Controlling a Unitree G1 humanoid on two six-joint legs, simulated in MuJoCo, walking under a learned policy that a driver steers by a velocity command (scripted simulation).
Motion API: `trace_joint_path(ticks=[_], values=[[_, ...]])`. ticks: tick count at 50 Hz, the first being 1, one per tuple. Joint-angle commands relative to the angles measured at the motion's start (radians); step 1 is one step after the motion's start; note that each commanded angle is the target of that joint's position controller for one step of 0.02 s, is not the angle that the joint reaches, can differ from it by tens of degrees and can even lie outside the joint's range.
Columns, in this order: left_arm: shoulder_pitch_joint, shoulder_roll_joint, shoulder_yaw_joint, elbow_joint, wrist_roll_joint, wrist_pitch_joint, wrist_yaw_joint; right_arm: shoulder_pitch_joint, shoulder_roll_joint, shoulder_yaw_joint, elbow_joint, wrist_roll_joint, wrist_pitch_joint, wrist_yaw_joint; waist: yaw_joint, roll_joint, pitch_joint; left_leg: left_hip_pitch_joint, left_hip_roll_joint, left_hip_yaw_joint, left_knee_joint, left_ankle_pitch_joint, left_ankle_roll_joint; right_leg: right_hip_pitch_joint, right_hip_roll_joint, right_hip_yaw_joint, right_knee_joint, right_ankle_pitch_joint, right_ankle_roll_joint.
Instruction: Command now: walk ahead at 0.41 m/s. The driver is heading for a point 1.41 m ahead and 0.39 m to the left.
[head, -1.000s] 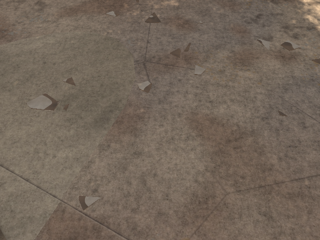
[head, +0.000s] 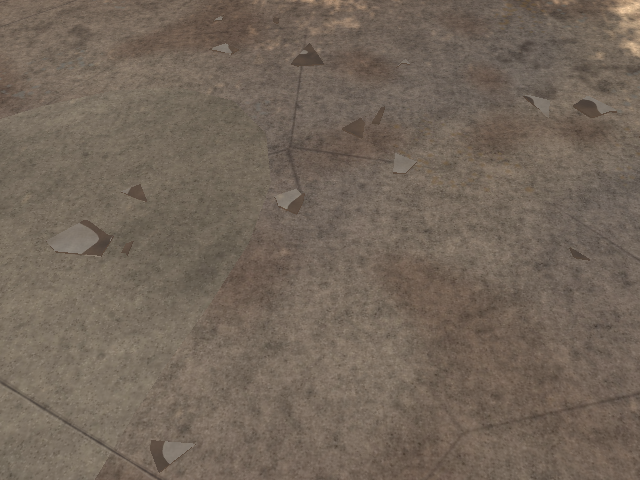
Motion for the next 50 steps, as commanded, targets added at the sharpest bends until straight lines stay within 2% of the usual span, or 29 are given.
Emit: trace_joint_path(ticks=[1,2,6,10,12,14,16,17,18,19,20,21,22,24,25,27,29,32,35,39,41,43,44,45,46,47,48,49,50], values=[[0.258,0.12,0.029,0.049,0.005,0.007,0.005,-0.178,-0.075,-0.009,-0.125,-0.016,-0.038,0.013,0.075,-0.066,0.133,-0.609,0.045,0.011,0.37,0.003,0.02,0.368,-0.368,0.473,-0.257,0.189,-0.167],[0.212,0.107,0.024,0.034,0.009,0.005,0.005,-0.183,-0.065,-0.007,-0.124,-0.007,-0.04,0.021,0.049,-0.048,0.125,-0.587,0.068,0.009,0.377,0.064,0.014,0.335,-0.333,0.399,-0.275,0.228,-0.146],[0.228,0.072,0.003,0.051,-0.008,-0.014,0.013,-0.254,-0.056,-0.01,-0.164,-0.016,-0.015,0.038,0.02,-0.113,0.13,-0.581,0.068,0.079,0.333,0.158,-0.023,0.285,-0.256,0.228,-0.307,0.509,-0.114],[0.212,0.078,-0.007,0.051,-0.007,-0.02,0.017,-0.43,-0.021,0.013,-0.251,-0.006,-0.006,0.044,0.023,-0.114,0.183,-0.464,0.039,0.144,0.06,0.279,-0.036,0.146,-0.208,0.128,-0.342,0.647,-0.101],[0.218,0.097,-0.007,0.058,-0.007,-0.025,0.018,-0.458,-0.022,0.018,-0.274,0.003,-0.001,0.039,0.023,-0.14,0.184,-0.319,0.006,0.181,-0.071,0.333,-0.011,0.099,-0.216,0.107,-0.353,0.766,-0.09],[0.209,0.118,-0.003,0.06,-0.011,-0.031,0.02,-0.384,-0.067,0.002,-0.262,0.003,-0.001,0.025,-0.02,-0.141,0.129,-0.178,-0.034,0.189,-0.107,0.348,0.029,0.135,-0.237,0.085,-0.246,1.04,-0.068],[0.181,0.146,0.004,0.054,-0.01,-0.027,0.024,-0.147,-0.117,-0.025,-0.188,0.006,-0.012,0.009,-0.124,-0.133,-0.003,0.052,-0.062,0.158,-0.165,0.353,0.066,0.168,-0.235,0.069,0.034,1.142,-0.042],[0.167,0.152,0.006,0.05,-0.011,-0.024,0.021,-0.009,-0.144,-0.041,-0.143,-0.003,-0.018,-0.002,-0.186,-0.116,-0.065,0.225,-0.021,0.119,-0.22,0.347,0.087,0.085,-0.202,0.052,0.24,0.989,-0.033],[0.199,0.097,-0.005,0.029,-0.007,-0.022,0.015,0.119,-0.229,-0.062,-0.124,-0.025,-0.02,-0.011,-0.199,0.006,-0.166,0.399,0.214,-0.141,-0.238,0.171,0.13,-0.071,-0.129,0.007,0.561,0.546,-0.029],[0.318,0.012,-0.008,0.028,-0.037,-0.016,0.004,0.089,-0.259,-0.066,-0.136,-0.026,-0.014,0.0,-0.102,0.193,-0.262,0.532,0.453,-0.684,-0.407,0.157,0.291,-0.348,0.05,0.034,0.943,-0.187,0.001],[0.239,0.091,0.008,0.009,-0.012,-0.01,0.004,-0.033,-0.228,-0.065,-0.149,0.011,-0.011,0.009,-0.078,0.06,-0.152,0.394,0.415,-0.676,-0.501,-0.005,0.297,-0.435,-0.022,0.1,0.975,-0.101,-0.017],[0.125,0.107,0.015,-0.024,-0.001,-0.01,-0.003,-0.127,-0.15,-0.043,-0.168,0.017,-0.019,0.012,-0.058,-0.002,-0.013,0.247,0.382,-0.518,-0.524,-0.04,0.269,-0.462,-0.074,0.091,0.929,-0.016,-0.024],[0.084,0.09,0.016,-0.036,0.001,-0.012,-0.007,-0.157,-0.097,-0.029,-0.161,0.01,-0.03,0.015,-0.029,-0.05,0.067,0.117,0.338,-0.411,-0.559,0.066,0.235,-0.427,-0.106,0.087,0.859,0.022,-0.027],[0.099,0.048,0.014,-0.033,0.018,0.013,-0.019,-0.141,-0.05,-0.01,-0.13,0.002,-0.051,0.009,0.028,-0.04,0.086,-0.02,0.264,-0.253,-0.58,0.237,0.18,-0.317,-0.142,0.088,0.759,0.036,-0.014],[0.111,0.029,0.013,-0.032,0.019,0.024,-0.023,-0.112,-0.049,-0.008,-0.115,0.002,-0.061,0.008,0.039,-0.027,0.083,-0.035,0.252,-0.212,-0.586,0.302,0.174,-0.299,-0.144,0.079,0.726,0.038,-0.006],[0.068,0.028,0.015,-0.053,0.019,0.039,-0.028,-0.065,-0.071,-0.01,-0.094,0.004,-0.072,0.007,0.046,-0.011,0.095,-0.035,0.231,-0.149,-0.603,0.37,0.17,-0.34,-0.157,0.052,0.662,0.072,0.01],[-0.037,0.039,0.016,-0.094,0.02,0.046,-0.033,-0.029,-0.087,-0.01,-0.086,0.006,-0.071,0.006,0.032,-0.006,0.119,-0.012,0.217,-0.112,-0.633,0.384,0.163,-0.422,-0.174,0.026,0.579,0.149,0.029],[-0.2,0.041,0.014,-0.154,0.012,0.044,-0.038,0.03,-0.074,-0.001,-0.077,0.011,-0.066,0.006,-0.007,-0.006,0.143,0.029,0.181,-0.077,-0.633,0.49,0.139,-0.466,-0.171,-0.011,0.381,0.262,0.057],[-0.301,0.029,0.007,-0.188,0.003,0.041,-0.039,0.096,-0.083,-0.001,-0.065,0.01,-0.063,0.001,-0.045,0.017,0.13,0.097,0.171,-0.077,-0.594,0.601,0.119,-0.441,-0.134,-0.034,0.228,0.326,0.075],[-0.397,0.046,0.008,-0.235,-0.002,0.031,-0.033,0.138,-0.101,-0.005,-0.06,-0.001,-0.052,-0.01,-0.074,0.037,0.119,0.231,0.199,-0.126,-0.51,0.712,0.137,-0.45,-0.104,-0.029,0.13,0.284,0.072],[-0.38,0.066,0.013,-0.248,-0.007,0.019,-0.03,0.114,-0.117,-0.012,-0.069,-0.005,-0.048,-0.016,-0.049,0.05,0.108,0.256,0.212,-0.149,-0.449,0.783,0.128,-0.383,-0.087,-0.016,0.074,0.215,0.054],[-0.203,0.106,0.032,-0.204,-0.006,0.001,-0.017,0.069,-0.14,-0.021,-0.084,-0.002,-0.047,-0.013,0.033,0.047,0.025,0.218,0.181,-0.132,-0.267,0.929,0.095,-0.127,-0.04,-0.029,-0.016,0.167,0.024],[-0.043,0.147,0.049,-0.164,0.01,-0.013,-0.005,0.051,-0.13,-0.02,-0.095,0.009,-0.05,-0.008,0.103,0.01,-0.07,0.105,0.133,-0.095,-0.074,0.833,0.074,0.115,-0.093,0.014,-0.047,0.208,-0.008],[0.108,0.245,0.075,-0.164,0.043,-0.019,0.011,0.057,-0.057,-0.003,-0.149,0.039,-0.054,-0.004,0.14,-0.117,-0.235,-0.141,0.047,-0.039,0.239,0.482,0.04,0.408,-0.371,0.315,-0.063,0.089,-0.072],[0.097,0.29,0.087,-0.167,0.041,-0.002,0.003,0.146,-0.021,-0.002,-0.164,0.057,-0.043,-0.012,0.09,-0.277,-0.333,-0.375,-0.061,0.01,0.469,-0.118,0.028,0.522,-0.556,0.667,-0.158,0.093,-0.17],[0.023,0.195,0.071,-0.179,0.022,0.011,-0.001,0.094,-0.107,-0.026,-0.15,0.027,-0.028,-0.018,0.061,-0.133,-0.218,-0.43,0.017,-0.038,0.544,-0.039,0.038,0.405,-0.501,0.613,-0.18,-0.01,-0.151],[-0.052,0.122,0.051,-0.188,0.013,0.008,-0.003,0.026,-0.095,-0.029,-0.161,0.016,-0.027,-0.009,0.043,-0.076,-0.075,-0.436,0.051,-0.04,0.52,0.051,0.035,0.253,-0.454,0.455,-0.215,0.015,-0.122],[-0.089,0.092,0.044,-0.189,0.014,0.002,-0.004,-0.007,-0.067,-0.028,-0.168,0.011,-0.024,-0.002,0.025,-0.071,-0.011,-0.412,0.081,-0.035,0.486,0.102,0.03,0.152,-0.407,0.339,-0.252,0.081,-0.094],[-0.087,0.076,0.039,-0.179,0.01,-0.004,0.0,-0.02,-0.064,-0.033,-0.174,-0.003,-0.013,0.007,0.008,-0.1,0.023,-0.392,0.097,-0.029,0.463,0.122,0.022,0.088,-0.375,0.257,-0.274,0.14,-0.074]])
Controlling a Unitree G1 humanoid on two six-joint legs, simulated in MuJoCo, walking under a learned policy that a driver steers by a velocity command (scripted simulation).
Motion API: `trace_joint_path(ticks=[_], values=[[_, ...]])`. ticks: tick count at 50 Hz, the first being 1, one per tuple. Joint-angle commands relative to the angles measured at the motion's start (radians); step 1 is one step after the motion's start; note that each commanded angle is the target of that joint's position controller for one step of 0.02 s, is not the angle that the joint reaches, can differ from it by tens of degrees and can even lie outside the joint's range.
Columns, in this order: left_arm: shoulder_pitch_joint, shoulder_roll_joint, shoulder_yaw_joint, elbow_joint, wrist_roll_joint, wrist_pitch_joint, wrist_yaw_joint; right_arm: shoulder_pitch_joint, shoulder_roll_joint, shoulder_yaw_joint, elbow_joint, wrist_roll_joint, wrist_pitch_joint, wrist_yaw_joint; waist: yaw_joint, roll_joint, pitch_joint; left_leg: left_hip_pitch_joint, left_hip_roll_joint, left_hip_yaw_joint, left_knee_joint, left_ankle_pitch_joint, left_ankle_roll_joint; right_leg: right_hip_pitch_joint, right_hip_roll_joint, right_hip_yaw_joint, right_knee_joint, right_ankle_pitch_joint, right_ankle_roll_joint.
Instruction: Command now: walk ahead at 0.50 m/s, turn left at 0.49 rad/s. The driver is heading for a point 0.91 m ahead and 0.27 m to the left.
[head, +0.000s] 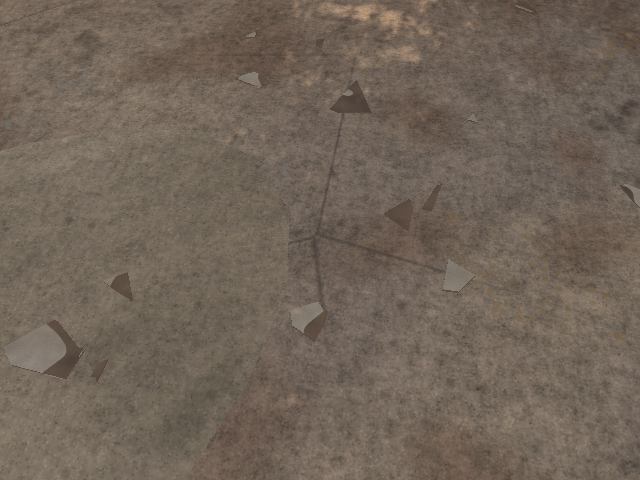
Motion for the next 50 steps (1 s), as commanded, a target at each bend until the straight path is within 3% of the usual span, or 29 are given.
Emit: trace_joint_path(ticks=[1,4,6,10,15,18,19,20,21,22,23,24,25,26,28,30,32,36,42,44,45,47,48,49,50], values=[[0.14,0.067,0.019,0.009,-0.011,-0.014,0.01,0.012,-0.036,-0.018,-0.066,-0.025,0.017,0.021,0.042,-0.108,-0.044,-0.254,0.102,-0.032,0.069,0.082,-0.01,0.214,-0.283,0.275,-0.309,0.047,-0.089],[0.199,0.075,0.023,0.038,-0.025,-0.039,0.009,-0.049,-0.015,-0.018,-0.104,-0.027,0.044,0.039,0.026,-0.11,-0.033,-0.304,0.112,-0.013,0.054,0.148,-0.023,0.21,-0.276,0.164,-0.336,0.187,-0.093],[0.222,0.085,0.026,0.045,-0.021,-0.043,0.008,-0.122,-0.019,-0.016,-0.136,-0.03,0.05,0.049,0.029,-0.105,-0.016,-0.363,0.122,-0.002,0.018,0.217,-0.032,0.22,-0.269,0.099,-0.348,0.233,-0.095],[0.246,0.097,0.026,0.055,-0.016,-0.043,0.006,-0.282,-0.017,-0.001,-0.203,-0.025,0.045,0.068,0.05,-0.103,0.022,-0.346,0.114,0.049,-0.236,0.366,-0.039,0.217,-0.234,-0.026,-0.354,0.29,-0.084],[0.324,0.152,0.039,0.077,-0.016,-0.026,0.018,-0.412,-0.037,0.004,-0.265,-0.032,0.044,0.08,0.085,-0.1,0.039,-0.288,0.084,0.133,-0.439,0.31,0.008,0.353,-0.282,-0.096,-0.314,0.411,-0.073],[0.335,0.19,0.049,0.084,-0.012,-0.002,0.026,-0.354,-0.064,-0.009,-0.262,-0.039,0.044,0.07,0.052,-0.127,-0.015,-0.17,0.0,0.184,-0.485,0.159,0.062,0.437,-0.289,-0.147,-0.118,0.794,-0.057],[0.335,0.205,0.053,0.083,-0.012,0.01,0.026,-0.268,-0.081,-0.019,-0.239,-0.038,0.04,0.065,0.017,-0.127,-0.066,-0.078,-0.04,0.191,-0.512,0.123,0.085,0.443,-0.286,-0.156,0.027,0.865,-0.054],[0.326,0.212,0.054,0.075,-0.016,0.021,0.024,-0.123,-0.105,-0.035,-0.195,-0.043,0.029,0.054,-0.047,-0.095,-0.15,0.114,-0.072,0.177,-0.587,0.157,0.113,0.37,-0.272,-0.174,0.243,0.784,-0.034],[0.329,0.183,0.045,0.043,-0.014,0.023,0.019,0.02,-0.191,-0.065,-0.16,-0.054,0.023,0.038,-0.099,0.005,-0.256,0.365,0.076,-0.044,-0.635,0.049,0.164,0.155,-0.242,-0.176,0.542,0.45,0.0],[0.349,0.074,0.026,-0.036,-0.021,0.017,-0.004,-0.021,-0.303,-0.087,-0.182,-0.04,0.026,0.028,-0.014,0.231,-0.31,0.622,0.351,-0.59,-0.74,0.047,0.307,-0.294,-0.029,-0.096,0.881,-0.397,0.063],[0.201,0.163,0.042,-0.066,-0.015,0.006,-0.008,0.022,-0.284,-0.083,-0.191,-0.019,0.041,0.021,-0.075,0.052,-0.3,0.606,0.357,-0.679,-0.837,0.084,0.294,-0.405,-0.027,0.107,0.927,-0.338,0.059],[0.149,0.146,0.036,-0.086,-0.031,-0.006,-0.012,-0.034,-0.25,-0.073,-0.178,-0.015,0.042,0.012,-0.039,0.024,-0.166,0.502,0.338,-0.516,-0.84,0.191,0.268,-0.449,-0.077,0.117,0.887,-0.215,0.046],[0.17,0.138,0.032,-0.071,-0.029,-0.015,-0.008,-0.08,-0.198,-0.06,-0.18,-0.007,0.036,0.011,0.006,-0.03,-0.097,0.372,0.292,-0.418,-0.848,0.345,0.231,-0.388,-0.11,0.119,0.788,-0.147,0.043],[0.183,0.137,0.033,-0.061,-0.013,-0.006,-0.005,-0.121,-0.172,-0.052,-0.186,-0.002,0.027,0.008,0.043,-0.044,-0.07,0.285,0.24,-0.341,-0.855,0.446,0.203,-0.323,-0.127,0.126,0.73,-0.133,0.048],[0.221,0.128,0.033,-0.056,0.011,0.031,-0.009,-0.142,-0.14,-0.038,-0.193,0.009,0.008,0.008,0.084,-0.025,-0.088,0.204,0.186,-0.267,-0.873,0.551,0.189,-0.229,-0.133,0.131,0.669,-0.132,0.07],[0.197,0.114,0.03,-0.071,0.013,0.054,-0.016,-0.105,-0.16,-0.041,-0.183,0.013,-0.008,0.011,0.088,-0.022,-0.08,0.18,0.156,-0.24,-0.89,0.574,0.187,-0.243,-0.125,0.117,0.612,-0.102,0.089],[0.119,0.113,0.028,-0.1,0.012,0.063,-0.019,-0.056,-0.175,-0.044,-0.175,0.01,-0.01,0.011,0.065,-0.008,-0.051,0.179,0.14,-0.243,-0.911,0.54,0.17,-0.3,-0.12,0.109,0.543,-0.03,0.102],[-0.029,0.124,0.025,-0.152,0.007,0.064,-0.022,0.041,-0.173,-0.041,-0.159,0.01,-0.008,0.008,0.011,0.018,-0.021,0.264,0.135,-0.27,-0.916,0.544,0.133,-0.405,-0.102,0.112,0.385,0.099,0.109],[-0.186,0.103,0.002,-0.207,-0.002,0.046,-0.039,0.142,-0.148,-0.022,-0.123,-0.002,-0.014,-0.007,-0.048,0.039,0.005,0.382,0.143,-0.245,-0.881,0.708,0.101,-0.381,-0.052,0.071,0.171,0.187,0.064],[-0.209,0.11,-0.001,-0.224,-0.008,0.037,-0.041,0.148,-0.161,-0.021,-0.116,-0.009,-0.015,-0.014,-0.047,0.048,0.015,0.41,0.165,-0.252,-0.866,0.766,0.099,-0.333,-0.032,0.064,0.107,0.165,0.034],[-0.184,0.119,0.001,-0.222,-0.009,0.033,-0.039,0.13,-0.171,-0.021,-0.116,-0.011,-0.017,-0.017,-0.026,0.053,0.015,0.409,0.175,-0.248,-0.85,0.818,0.09,-0.277,-0.021,0.064,0.074,0.138,0.015],[-0.036,0.155,0.016,-0.179,-0.012,0.025,-0.024,0.087,-0.195,-0.024,-0.118,-0.013,-0.023,-0.019,0.046,0.067,-0.042,0.396,0.167,-0.224,-0.726,1.076,0.058,-0.064,0.038,0.049,0.033,0.052,-0.025],[0.103,0.175,0.027,-0.137,-0.016,0.018,-0.012,0.072,-0.204,-0.024,-0.115,-0.015,-0.024,-0.014,0.11,0.05,-0.111,0.388,0.138,-0.197,-0.568,1.132,0.044,0.087,0.058,0.041,-0.016,0.057,-0.047],[0.257,0.206,0.038,-0.103,-0.003,0.008,0.004,0.059,-0.189,-0.019,-0.124,-0.01,-0.029,-0.008,0.182,0.018,-0.203,0.254,0.103,-0.174,-0.354,0.953,0.033,0.325,-0.036,0.129,-0.034,0.059,-0.082],[0.372,0.319,0.065,-0.1,0.025,0.005,0.013,0.164,-0.091,0.001,-0.15,0.02,-0.031,-0.001,0.157,-0.187,-0.372,-0.017,-0.026,-0.106,0.018,0.448,-0.01,0.629,-0.332,0.543,-0.025,0.002,-0.197]])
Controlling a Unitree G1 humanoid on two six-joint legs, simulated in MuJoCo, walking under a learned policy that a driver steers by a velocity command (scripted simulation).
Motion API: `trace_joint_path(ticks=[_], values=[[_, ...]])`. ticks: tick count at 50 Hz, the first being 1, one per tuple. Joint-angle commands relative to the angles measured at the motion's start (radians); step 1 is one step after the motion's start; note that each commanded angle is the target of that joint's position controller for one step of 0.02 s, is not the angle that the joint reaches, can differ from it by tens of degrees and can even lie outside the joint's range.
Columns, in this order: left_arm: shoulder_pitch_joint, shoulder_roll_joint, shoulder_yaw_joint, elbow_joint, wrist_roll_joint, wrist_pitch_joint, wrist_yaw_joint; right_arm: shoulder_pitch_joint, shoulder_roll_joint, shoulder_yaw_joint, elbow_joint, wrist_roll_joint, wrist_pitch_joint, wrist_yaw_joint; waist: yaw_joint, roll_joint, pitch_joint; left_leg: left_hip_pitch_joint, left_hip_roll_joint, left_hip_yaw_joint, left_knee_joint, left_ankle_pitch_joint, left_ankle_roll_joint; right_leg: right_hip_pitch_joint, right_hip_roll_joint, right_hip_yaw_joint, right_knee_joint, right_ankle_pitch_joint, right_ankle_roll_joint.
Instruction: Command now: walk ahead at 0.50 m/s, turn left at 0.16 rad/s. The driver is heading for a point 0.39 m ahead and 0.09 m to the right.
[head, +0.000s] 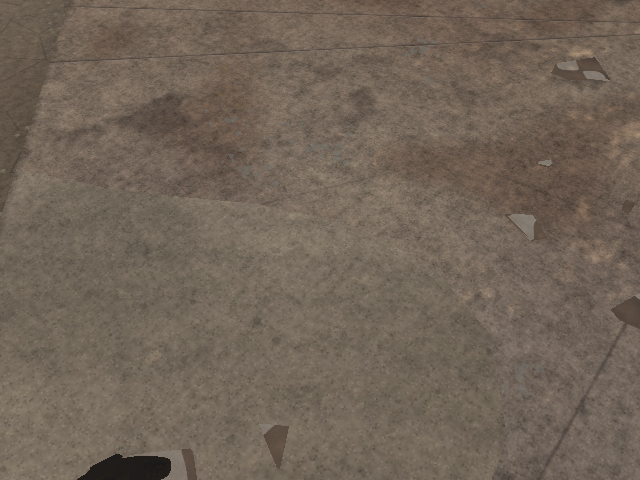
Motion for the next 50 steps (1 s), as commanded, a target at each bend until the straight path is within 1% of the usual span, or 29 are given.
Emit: trace_joint_path(ticks=[1,2,3,4,6,9,12,16,20,22,23,24,25,26,27,28,29,30,31,33,37,40,42,43,44,45,47,48,50], values=[[0.411,0.255,0.086,0.057,-0.001,0.003,0.014,0.108,-0.094,-0.015,-0.064,0.02,-0.019,0.003,0.151,-0.218,-0.377,-0.567,-0.02,0.045,0.789,-0.049,-0.031,0.767,-0.453,0.824,-0.223,-0.096,-0.245],[0.296,0.19,0.071,0.037,-0.021,0.008,0.007,0.022,-0.123,-0.02,-0.073,-0.008,-0.013,0.002,0.11,-0.077,-0.175,-0.64,0.056,0.016,0.822,0.03,-0.025,0.587,-0.413,0.708,-0.259,-0.212,-0.227],[0.224,0.126,0.055,0.028,-0.023,0.005,0.002,-0.058,-0.112,-0.015,-0.088,-0.016,-0.014,0.011,0.1,-0.004,-0.078,-0.639,0.096,0.024,0.768,0.096,-0.024,0.455,-0.368,0.568,-0.287,-0.199,-0.203],[0.21,0.1,0.046,0.04,-0.017,0.0,0.002,-0.092,-0.092,-0.011,-0.098,-0.015,-0.01,0.019,0.082,-0.006,-0.017,-0.623,0.127,0.038,0.713,0.119,-0.023,0.366,-0.317,0.461,-0.319,-0.119,-0.175],[0.229,0.087,0.038,0.073,-0.019,-0.016,0.004,-0.078,-0.069,-0.005,-0.094,-0.029,0.011,0.033,0.049,-0.059,-0.006,-0.558,0.157,0.061,0.638,0.141,-0.038,0.281,-0.252,0.334,-0.356,-0.007,-0.138],[0.286,0.112,0.044,0.111,-0.031,-0.038,-0.003,-0.116,-0.051,0.002,-0.105,-0.033,0.021,0.044,0.042,-0.068,-0.007,-0.609,0.184,0.105,0.571,0.199,-0.059,0.293,-0.232,0.252,-0.394,0.119,-0.15],[0.335,0.112,0.043,0.139,-0.033,-0.038,-0.004,-0.265,-0.041,0.012,-0.153,-0.031,0.021,0.049,0.07,-0.06,0.023,-0.696,0.221,0.149,0.425,0.306,-0.087,0.327,-0.203,0.185,-0.425,0.177,-0.143],[0.391,0.12,0.041,0.17,-0.036,-0.036,-0.002,-0.413,-0.008,0.032,-0.192,-0.021,0.016,0.053,0.107,-0.063,0.032,-0.632,0.198,0.205,0.176,0.434,-0.099,0.35,-0.171,0.105,-0.395,0.353,-0.107],[0.43,0.122,0.034,0.204,-0.028,-0.027,0.008,-0.427,-0.012,0.035,-0.181,-0.018,0.003,0.036,0.114,-0.084,-0.004,-0.526,0.139,0.215,0.061,0.441,-0.076,0.439,-0.191,0.084,-0.265,0.635,-0.073],[0.401,0.13,0.034,0.206,-0.028,-0.022,0.018,-0.344,-0.04,0.025,-0.145,-0.024,-0.007,0.025,0.075,-0.097,-0.033,-0.432,0.112,0.2,-0.005,0.406,-0.047,0.476,-0.195,0.102,-0.165,0.691,-0.05],[0.382,0.131,0.034,0.207,-0.035,-0.017,0.021,-0.244,-0.051,0.018,-0.105,-0.033,-0.019,0.019,0.027,-0.069,-0.07,-0.317,0.098,0.205,-0.101,0.477,-0.029,0.473,-0.169,0.088,-0.048,0.68,-0.029],[0.395,0.119,0.028,0.201,-0.043,-0.018,0.024,-0.149,-0.093,0.008,-0.072,-0.048,-0.034,0.01,0.0,-0.021,-0.138,-0.132,0.177,0.152,-0.117,0.73,-0.008,0.384,-0.129,0.066,0.098,0.513,-0.003],[0.48,0.045,0.007,0.178,-0.06,-0.02,0.029,-0.044,-0.166,-0.008,-0.061,-0.068,-0.037,0.004,0.009,0.141,-0.291,0.168,0.461,-0.081,0.009,1.266,0.088,0.166,-0.061,0.02,0.378,-0.021,0.027],[0.589,0.03,0.007,0.221,-0.087,0.0,0.035,-0.037,-0.157,-0.011,-0.057,-0.015,-0.022,0.011,0.02,0.223,-0.454,0.252,0.598,-0.264,0.0,1.461,0.241,0.074,0.05,0.064,0.605,-0.559,0.04],[0.521,0.098,0.027,0.23,-0.056,0.022,0.04,-0.09,-0.11,-0.002,-0.068,0.019,-0.011,0.014,0.029,0.09,-0.376,0.126,0.529,-0.196,-0.06,1.296,0.221,0.058,0.012,0.133,0.623,-0.521,0.043],[0.441,0.081,0.026,0.211,-0.037,0.029,0.035,-0.185,-0.066,0.013,-0.076,0.017,-0.006,0.01,0.055,0.094,-0.232,-0.004,0.483,-0.129,-0.124,1.137,0.187,0.023,-0.013,0.125,0.599,-0.475,0.046],[0.398,0.062,0.022,0.209,-0.023,0.037,0.032,-0.242,-0.025,0.027,-0.078,0.01,-0.005,0.003,0.078,0.076,-0.14,-0.124,0.436,-0.073,-0.181,1.031,0.152,0.039,-0.043,0.127,0.543,-0.421,0.054],[0.389,0.053,0.022,0.211,-0.013,0.05,0.027,-0.274,-0.013,0.034,-0.075,0.009,-0.003,-0.005,0.104,0.086,-0.097,-0.222,0.398,-0.021,-0.224,0.965,0.124,0.094,-0.059,0.12,0.486,-0.376,0.066],[0.418,0.035,0.018,0.23,-0.007,0.065,0.024,-0.288,-0.013,0.036,-0.069,0.003,-0.002,-0.009,0.126,0.095,-0.098,-0.295,0.369,0.023,-0.243,0.933,0.106,0.172,-0.054,0.1,0.453,-0.339,0.075],[0.439,0.012,0.012,0.252,-0.012,0.084,0.026,-0.29,-0.024,0.036,-0.055,-0.006,-0.007,-0.006,0.144,0.092,-0.12,-0.344,0.342,0.068,-0.258,0.862,0.1,0.243,-0.045,0.078,0.374,-0.31,0.084],[0.355,0.023,0.008,0.258,-0.014,0.105,0.042,-0.257,-0.047,0.03,-0.017,-0.012,0.006,-0.003,0.111,0.122,-0.098,-0.374,0.322,0.044,-0.307,0.418,0.084,0.263,-0.05,0.055,0.184,-0.259,0.08],[0.338,0.018,0.002,0.275,-0.014,0.102,0.045,-0.262,-0.055,0.025,0.001,-0.003,0.03,-0.005,0.116,0.103,-0.052,-0.435,0.313,0.007,-0.329,0.089,0.056,0.319,-0.044,0.036,0.039,-0.179,0.063],[0.342,0.025,-0.003,0.287,-0.006,0.088,0.047,-0.244,-0.04,0.027,0.015,0.002,0.041,-0.007,0.117,0.048,-0.008,-0.489,0.29,-0.003,-0.321,-0.03,-0.006,0.379,-0.079,0.081,-0.117,-0.1,0.043],[0.35,0.048,-0.004,0.287,0.002,0.075,0.05,-0.228,-0.028,0.027,0.02,0.002,0.044,-0.007,0.103,0.011,0.011,-0.486,0.262,0.01,-0.281,-0.002,-0.038,0.368,-0.147,0.158,-0.186,-0.121,0.03],[0.306,0.074,0.0,0.294,-0.018,0.068,0.049,-0.189,-0.002,0.027,0.031,0.014,0.051,-0.005,0.052,-0.101,0.062,-0.407,0.184,0.084,-0.264,0.099,-0.058,0.205,-0.167,0.214,-0.223,-0.223,0.012],[0.282,0.042,-0.008,0.296,-0.025,0.057,0.045,-0.18,-0.001,0.028,0.053,0.008,0.053,-0.004,0.048,-0.112,0.061,-0.271,0.178,0.099,-0.218,0.215,-0.062,0.113,-0.171,0.224,-0.271,-0.274,0.02],[0.266,0.038,-0.01,0.303,-0.031,0.044,0.045,-0.154,-0.004,0.026,0.079,0.004,0.05,-0.005,0.038,-0.091,0.026,-0.174,0.195,0.089,-0.197,0.293,-0.056,0.107,-0.146,0.193,-0.284,-0.232,0.042],[0.272,0.036,-0.011,0.307,-0.033,0.041,0.048,-0.155,-0.016,0.023,0.087,0.001,0.048,-0.005,0.042,-0.073,0.018,-0.179,0.203,0.081,-0.199,0.3,-0.052,0.136,-0.136,0.18,-0.272,-0.193,0.045],[0.296,0.024,-0.012,0.321,-0.033,0.041,0.05,-0.158,-0.005,0.026,0.103,0.001,0.044,-0.007,0.055,-0.037,0.011,-0.213,0.21,0.076,-0.213,0.296,-0.051,0.197,-0.128,0.165,-0.25,-0.139,0.039]])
